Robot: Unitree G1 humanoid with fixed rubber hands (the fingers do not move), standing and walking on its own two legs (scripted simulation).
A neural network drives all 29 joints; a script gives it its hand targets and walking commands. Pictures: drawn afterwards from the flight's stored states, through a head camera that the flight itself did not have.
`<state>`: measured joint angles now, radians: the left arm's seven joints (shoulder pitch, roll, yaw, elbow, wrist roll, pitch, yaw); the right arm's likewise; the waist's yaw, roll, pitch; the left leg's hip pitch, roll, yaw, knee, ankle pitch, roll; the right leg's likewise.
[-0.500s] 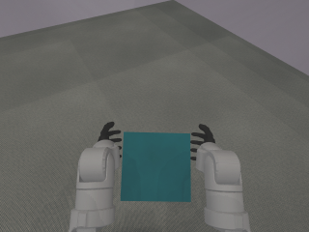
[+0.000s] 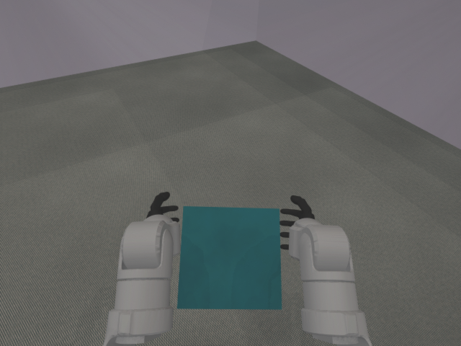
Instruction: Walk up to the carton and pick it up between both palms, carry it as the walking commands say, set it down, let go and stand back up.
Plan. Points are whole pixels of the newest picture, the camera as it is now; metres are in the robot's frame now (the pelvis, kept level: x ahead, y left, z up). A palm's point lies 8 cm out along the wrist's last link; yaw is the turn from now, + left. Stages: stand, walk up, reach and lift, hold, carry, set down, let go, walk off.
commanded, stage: carry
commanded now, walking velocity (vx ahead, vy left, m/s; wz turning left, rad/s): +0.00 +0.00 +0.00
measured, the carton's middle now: (228, 254) +0.33 +0.01 -0.03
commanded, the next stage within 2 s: hold in 1.44 s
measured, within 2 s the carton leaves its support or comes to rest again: neither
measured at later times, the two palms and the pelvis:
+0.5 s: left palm (142, 243) +0.29 +0.15 +0.08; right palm (293, 240) +0.29 -0.10 +0.08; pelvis -0.01 +0.01 +0.00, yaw +1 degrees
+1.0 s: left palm (140, 241) +0.29 +0.15 +0.07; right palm (293, 237) +0.30 -0.10 +0.07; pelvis +0.01 +0.02 +0.00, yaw +1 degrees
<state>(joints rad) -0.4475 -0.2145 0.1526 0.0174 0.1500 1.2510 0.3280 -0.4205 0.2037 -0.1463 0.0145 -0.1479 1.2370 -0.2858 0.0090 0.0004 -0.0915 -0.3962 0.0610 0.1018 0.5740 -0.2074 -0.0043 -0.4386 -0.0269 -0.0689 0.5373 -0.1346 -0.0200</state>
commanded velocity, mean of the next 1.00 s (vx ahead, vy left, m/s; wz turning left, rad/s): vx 0.00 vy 0.00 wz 0.00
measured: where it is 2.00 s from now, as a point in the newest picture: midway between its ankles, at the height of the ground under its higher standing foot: outside the picture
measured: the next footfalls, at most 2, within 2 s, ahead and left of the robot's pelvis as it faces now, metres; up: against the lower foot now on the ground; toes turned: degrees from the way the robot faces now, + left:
none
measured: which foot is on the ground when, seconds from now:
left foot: down 0.00-1.00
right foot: down 0.00-1.00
